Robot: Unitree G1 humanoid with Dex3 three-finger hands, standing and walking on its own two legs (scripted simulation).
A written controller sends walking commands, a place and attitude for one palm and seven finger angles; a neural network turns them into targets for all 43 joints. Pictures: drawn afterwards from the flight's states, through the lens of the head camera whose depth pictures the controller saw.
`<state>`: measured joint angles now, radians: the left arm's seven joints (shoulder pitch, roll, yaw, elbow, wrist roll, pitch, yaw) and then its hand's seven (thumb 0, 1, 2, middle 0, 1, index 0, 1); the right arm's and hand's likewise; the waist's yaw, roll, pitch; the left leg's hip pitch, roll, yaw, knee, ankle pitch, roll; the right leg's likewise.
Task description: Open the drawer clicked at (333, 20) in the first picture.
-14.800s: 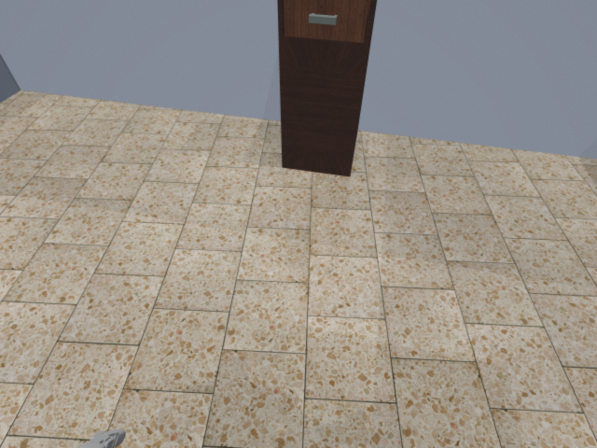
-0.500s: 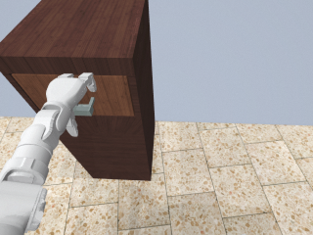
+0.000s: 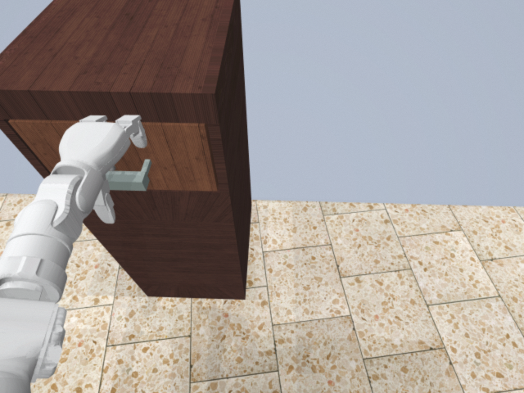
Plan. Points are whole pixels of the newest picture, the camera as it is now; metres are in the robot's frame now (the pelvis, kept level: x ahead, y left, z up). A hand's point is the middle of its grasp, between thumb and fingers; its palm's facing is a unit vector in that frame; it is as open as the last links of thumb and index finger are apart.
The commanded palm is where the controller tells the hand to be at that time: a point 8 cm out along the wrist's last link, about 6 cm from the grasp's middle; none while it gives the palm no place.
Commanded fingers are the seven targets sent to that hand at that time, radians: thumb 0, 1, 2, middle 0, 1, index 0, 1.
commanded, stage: move the hooked fingers above the handle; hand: left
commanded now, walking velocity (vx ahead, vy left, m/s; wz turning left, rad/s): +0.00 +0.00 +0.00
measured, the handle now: (120, 171) +0.49 +0.26 +0.03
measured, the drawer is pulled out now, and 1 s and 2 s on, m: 0.00 0.00 0.00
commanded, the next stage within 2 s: lower the fingers behind the handle in 1.16 s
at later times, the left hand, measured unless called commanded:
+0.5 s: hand (108, 166) +0.44 +0.25 +0.09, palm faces -0.03 -0.01 -1.00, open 13.3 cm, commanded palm +0.44 +0.28 +0.16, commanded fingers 0.00 -0.50 0.30 -0.30 -1.20 -0.30 -1.20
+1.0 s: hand (108, 166) +0.44 +0.25 +0.09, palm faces -0.03 -0.02 -1.00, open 13.4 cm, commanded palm +0.43 +0.28 +0.15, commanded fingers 0.00 -0.50 0.30 -0.30 -1.20 -0.30 -1.20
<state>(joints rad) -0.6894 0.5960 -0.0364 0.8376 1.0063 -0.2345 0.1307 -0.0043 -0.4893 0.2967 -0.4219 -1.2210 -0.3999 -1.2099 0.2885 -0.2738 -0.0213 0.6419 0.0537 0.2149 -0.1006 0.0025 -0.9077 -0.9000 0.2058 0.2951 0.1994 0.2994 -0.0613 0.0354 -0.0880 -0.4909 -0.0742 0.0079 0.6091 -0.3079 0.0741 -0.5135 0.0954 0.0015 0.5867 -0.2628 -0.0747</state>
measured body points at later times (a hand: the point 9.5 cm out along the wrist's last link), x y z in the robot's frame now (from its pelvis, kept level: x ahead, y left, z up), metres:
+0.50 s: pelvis +0.00 -0.01 +0.00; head +0.05 -0.02 +0.45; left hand +0.44 +0.25 +0.15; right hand +0.07 -0.28 -0.13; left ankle -0.01 +0.07 -0.72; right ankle +0.01 -0.07 -0.72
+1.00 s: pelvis -0.01 -0.01 +0.00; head +0.05 -0.02 +0.44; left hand +0.44 +0.25 +0.15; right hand +0.06 -0.28 -0.13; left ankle -0.01 +0.07 -0.72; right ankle +0.01 -0.07 -0.72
